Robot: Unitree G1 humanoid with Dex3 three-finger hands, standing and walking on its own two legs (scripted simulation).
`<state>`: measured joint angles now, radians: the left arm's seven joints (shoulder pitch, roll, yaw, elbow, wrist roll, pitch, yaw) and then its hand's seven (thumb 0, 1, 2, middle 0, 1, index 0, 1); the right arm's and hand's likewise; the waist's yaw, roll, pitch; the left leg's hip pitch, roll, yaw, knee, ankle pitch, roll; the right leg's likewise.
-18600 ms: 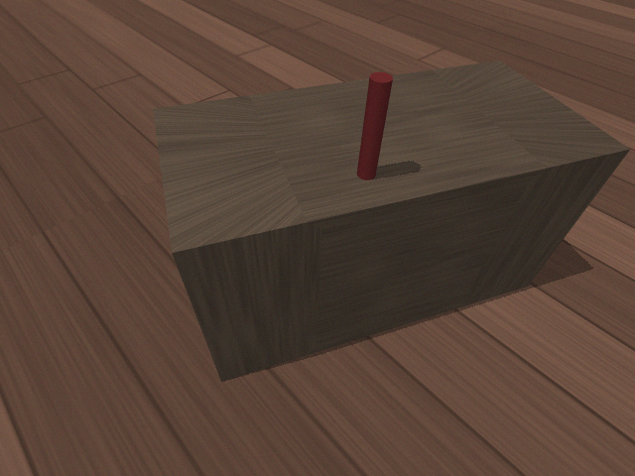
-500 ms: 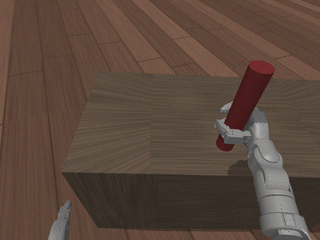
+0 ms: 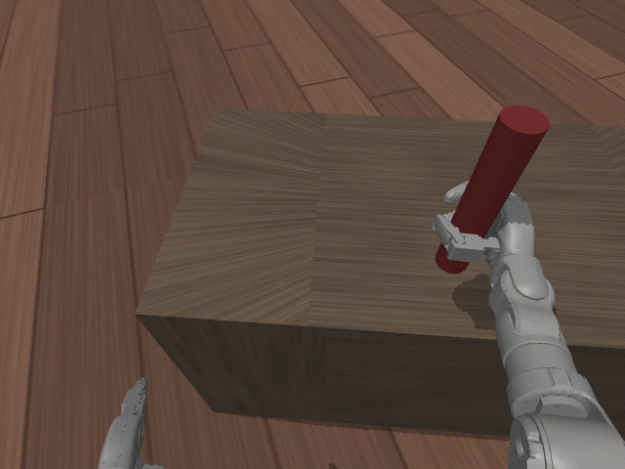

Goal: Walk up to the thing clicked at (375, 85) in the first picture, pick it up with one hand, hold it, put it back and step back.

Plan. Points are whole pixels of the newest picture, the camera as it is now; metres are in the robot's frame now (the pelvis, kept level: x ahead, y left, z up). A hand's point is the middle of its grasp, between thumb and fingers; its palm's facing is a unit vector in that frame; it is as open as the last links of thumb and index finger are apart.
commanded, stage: crouch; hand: right
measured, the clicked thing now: (480, 204) +0.42 -0.16 +0.12
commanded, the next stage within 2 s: lower in 0.26 s
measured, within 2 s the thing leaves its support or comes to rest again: rests again in 1.42 s
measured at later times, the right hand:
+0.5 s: hand (449, 224) +0.45 -0.15 +0.05, palm faces +0.01 +1.00 +0.02, open 6.1 cm
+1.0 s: hand (438, 238) +0.46 -0.15 +0.01, palm faces +0.03 +1.00 +0.01, open 6.1 cm
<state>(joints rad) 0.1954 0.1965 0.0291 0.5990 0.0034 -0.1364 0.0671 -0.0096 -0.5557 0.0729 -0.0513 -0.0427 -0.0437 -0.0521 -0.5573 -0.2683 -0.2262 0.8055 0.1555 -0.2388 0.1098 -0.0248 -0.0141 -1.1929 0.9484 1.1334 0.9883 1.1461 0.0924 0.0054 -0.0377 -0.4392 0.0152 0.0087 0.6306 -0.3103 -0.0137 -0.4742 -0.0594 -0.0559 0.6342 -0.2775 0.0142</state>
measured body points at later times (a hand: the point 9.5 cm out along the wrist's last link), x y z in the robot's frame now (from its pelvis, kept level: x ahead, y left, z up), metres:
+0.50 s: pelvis +0.00 +0.00 -0.02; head +0.06 -0.02 +0.43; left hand +0.15 +0.26 -0.08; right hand +0.44 -0.21 +0.06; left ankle +0.00 +0.13 -0.72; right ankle +0.02 -0.13 -0.72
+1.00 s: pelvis -0.02 -0.01 -0.05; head +0.07 -0.03 +0.39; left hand +0.13 +0.26 -0.08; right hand +0.45 -0.20 +0.01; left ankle +0.00 +0.13 -0.72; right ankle +0.02 -0.13 -0.72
